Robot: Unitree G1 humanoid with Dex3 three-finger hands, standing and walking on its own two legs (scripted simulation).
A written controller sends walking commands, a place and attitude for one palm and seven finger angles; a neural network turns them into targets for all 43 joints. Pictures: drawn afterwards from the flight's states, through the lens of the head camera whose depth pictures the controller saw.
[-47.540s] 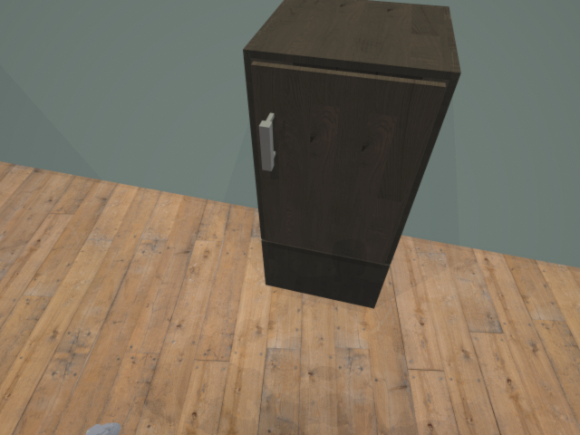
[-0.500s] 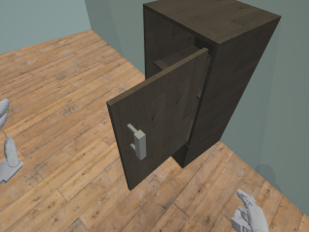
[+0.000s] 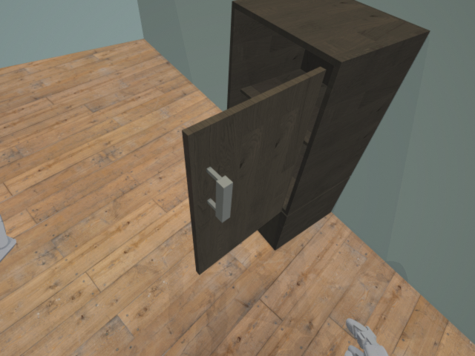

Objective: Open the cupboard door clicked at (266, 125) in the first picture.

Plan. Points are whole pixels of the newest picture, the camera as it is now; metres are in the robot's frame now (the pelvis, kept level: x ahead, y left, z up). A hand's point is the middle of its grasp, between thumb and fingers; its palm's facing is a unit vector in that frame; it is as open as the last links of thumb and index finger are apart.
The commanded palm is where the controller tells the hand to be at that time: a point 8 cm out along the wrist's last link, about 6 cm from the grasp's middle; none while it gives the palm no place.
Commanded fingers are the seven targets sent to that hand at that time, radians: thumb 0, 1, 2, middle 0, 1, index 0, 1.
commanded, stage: step back with the hand held close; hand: left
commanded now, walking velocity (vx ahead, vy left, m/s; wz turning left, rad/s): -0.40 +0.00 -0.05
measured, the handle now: (217, 194) +0.44 +0.07 -0.02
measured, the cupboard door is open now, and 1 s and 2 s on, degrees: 96 96 96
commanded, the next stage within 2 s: stop stepping back and stand still in 0.36 s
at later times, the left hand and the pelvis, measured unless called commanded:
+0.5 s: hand out of the picture +0.11 +0.25 +0.16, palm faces +0.33 -0.82 -0.47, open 7.4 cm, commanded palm +0.04 +0.29 +0.18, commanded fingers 0.00 0.90 0.90 -0.20 -0.30 -0.20 -0.30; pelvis -0.12 +0.00 +0.01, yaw -3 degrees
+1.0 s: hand out of the picture -0.01 +0.26 +0.16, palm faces +0.48 -0.77 -0.42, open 7.4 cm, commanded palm -0.08 +0.29 +0.18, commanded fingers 0.00 0.90 0.90 -0.20 -0.30 -0.20 -0.30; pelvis -0.22 -0.01 -0.01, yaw +0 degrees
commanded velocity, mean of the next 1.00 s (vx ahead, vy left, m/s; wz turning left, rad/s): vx -0.03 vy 0.00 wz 0.01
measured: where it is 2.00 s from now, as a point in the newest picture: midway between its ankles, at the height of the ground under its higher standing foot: outside the picture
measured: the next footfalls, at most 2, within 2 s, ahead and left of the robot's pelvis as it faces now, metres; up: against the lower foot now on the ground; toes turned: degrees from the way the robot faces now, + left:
right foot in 0.06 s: -0.07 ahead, -0.12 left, +0.00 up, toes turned -1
left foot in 0.34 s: +0.04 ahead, +0.06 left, +0.00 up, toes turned -2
